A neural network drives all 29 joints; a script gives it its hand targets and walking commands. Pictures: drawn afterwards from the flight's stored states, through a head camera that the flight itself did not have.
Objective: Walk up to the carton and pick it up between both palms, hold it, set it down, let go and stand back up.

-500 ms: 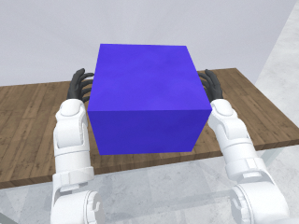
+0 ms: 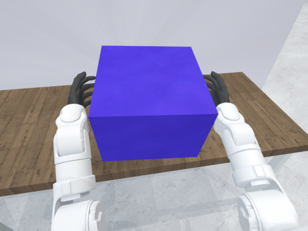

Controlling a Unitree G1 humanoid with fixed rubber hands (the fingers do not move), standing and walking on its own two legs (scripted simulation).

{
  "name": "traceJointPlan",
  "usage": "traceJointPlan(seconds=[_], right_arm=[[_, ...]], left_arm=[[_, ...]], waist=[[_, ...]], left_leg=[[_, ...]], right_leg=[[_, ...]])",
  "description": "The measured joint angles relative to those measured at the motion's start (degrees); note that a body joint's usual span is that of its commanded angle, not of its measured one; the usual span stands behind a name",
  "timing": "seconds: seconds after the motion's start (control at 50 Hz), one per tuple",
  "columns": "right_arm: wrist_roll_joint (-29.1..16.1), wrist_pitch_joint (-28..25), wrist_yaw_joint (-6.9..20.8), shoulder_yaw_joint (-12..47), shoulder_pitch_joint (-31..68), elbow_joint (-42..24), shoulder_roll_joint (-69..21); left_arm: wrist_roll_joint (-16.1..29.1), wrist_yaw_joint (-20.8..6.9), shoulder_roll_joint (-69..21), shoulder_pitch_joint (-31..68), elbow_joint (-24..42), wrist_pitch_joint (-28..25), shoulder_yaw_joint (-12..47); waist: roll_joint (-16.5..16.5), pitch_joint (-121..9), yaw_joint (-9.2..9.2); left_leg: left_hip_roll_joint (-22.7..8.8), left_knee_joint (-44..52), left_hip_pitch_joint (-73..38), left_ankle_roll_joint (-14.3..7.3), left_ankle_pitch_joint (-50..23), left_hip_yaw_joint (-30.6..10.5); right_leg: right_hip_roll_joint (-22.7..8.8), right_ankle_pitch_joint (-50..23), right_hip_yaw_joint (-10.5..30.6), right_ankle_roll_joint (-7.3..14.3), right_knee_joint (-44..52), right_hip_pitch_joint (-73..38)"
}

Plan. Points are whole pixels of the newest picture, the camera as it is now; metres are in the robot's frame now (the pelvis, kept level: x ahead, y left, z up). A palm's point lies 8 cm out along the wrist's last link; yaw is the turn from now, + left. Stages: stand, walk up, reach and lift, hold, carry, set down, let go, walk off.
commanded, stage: hold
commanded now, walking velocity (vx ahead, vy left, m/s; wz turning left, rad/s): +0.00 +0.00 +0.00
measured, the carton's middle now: (149, 100) +0.42 +0.00 +0.15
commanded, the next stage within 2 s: none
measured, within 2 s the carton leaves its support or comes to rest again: neither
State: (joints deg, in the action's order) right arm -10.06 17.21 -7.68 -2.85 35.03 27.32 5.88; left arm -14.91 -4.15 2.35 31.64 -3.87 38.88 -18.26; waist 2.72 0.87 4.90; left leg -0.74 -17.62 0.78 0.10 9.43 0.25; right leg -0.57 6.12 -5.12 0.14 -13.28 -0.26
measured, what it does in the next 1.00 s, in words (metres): stands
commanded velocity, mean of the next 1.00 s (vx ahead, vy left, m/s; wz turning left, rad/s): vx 0.00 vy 0.00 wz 0.00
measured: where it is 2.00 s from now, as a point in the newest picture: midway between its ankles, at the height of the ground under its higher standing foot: outside the picture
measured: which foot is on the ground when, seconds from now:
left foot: down 0.00-1.00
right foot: down 0.00-1.00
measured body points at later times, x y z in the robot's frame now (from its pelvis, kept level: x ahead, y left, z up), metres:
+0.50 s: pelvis +0.00 +0.00 +0.00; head -0.04 +0.02 +0.45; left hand +0.38 +0.18 +0.19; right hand +0.38 -0.17 +0.18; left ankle +0.01 +0.11 -0.75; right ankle +0.02 -0.12 -0.75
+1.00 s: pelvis +0.00 +0.00 +0.00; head -0.04 +0.02 +0.45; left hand +0.37 +0.18 +0.19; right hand +0.37 -0.18 +0.18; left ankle +0.01 +0.11 -0.75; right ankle +0.02 -0.12 -0.75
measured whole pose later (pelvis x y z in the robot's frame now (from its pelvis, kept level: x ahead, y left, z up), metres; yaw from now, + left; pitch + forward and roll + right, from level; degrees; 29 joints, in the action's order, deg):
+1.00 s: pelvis +0.00 +0.00 +0.00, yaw +0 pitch -7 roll -1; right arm -9.5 16.9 -7.0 -3.1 35.1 27.7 6.1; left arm -14.6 -3.6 1.9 31.9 -3.9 39.0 -18.3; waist 2.4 0.7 4.2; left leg -0.7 -17.2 1.6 0.0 8.8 0.6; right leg -0.6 5.8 -4.8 0.2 -13.5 0.9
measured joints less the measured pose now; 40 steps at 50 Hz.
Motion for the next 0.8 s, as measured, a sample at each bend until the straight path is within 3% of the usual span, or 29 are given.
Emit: traceJointPlan(seconds=[0.46, 0.66, 0.8], right_arm=[[1.9, -0.3, 0.8, -1.4, 1.8, 3.2, -0.7], [-0.1, -0.2, -0.4, 0.3, 0.1, -0.1, -0.1], [0.7, 0.3, 0.6, -0.6, 0.1, 1.2, -0.1]], left_arm=[[-0.6, -0.2, -0.3, 2.2, -3.0, -0.1, -1.5], [0.5, -0.1, 0.4, 0.1, -0.3, -0.4, -0.1], [-0.8, -0.1, -0.7, 0.6, -1.0, 0.6, -0.5]], waist=[[0.2, -0.2, -0.64], [-0.1, -0.1, 0.02], [-0.1, 0.0, -0.6]], left_leg=[[-0.1, 1.0, 0.1, 0.0, -0.7, 0.0], [0.0, 0.0, 0.2, 0.1, 0.0, -0.3], [0.1, 0.5, -0.6, -0.2, -0.1, 0.4]], right_leg=[[0.1, 0.0, 0.0, 0.2, -0.2, 0.6], [0.1, 0.0, -0.2, 0.0, 0.2, 0.0], [-0.1, 0.1, 0.5, 0.0, -0.3, -0.1]])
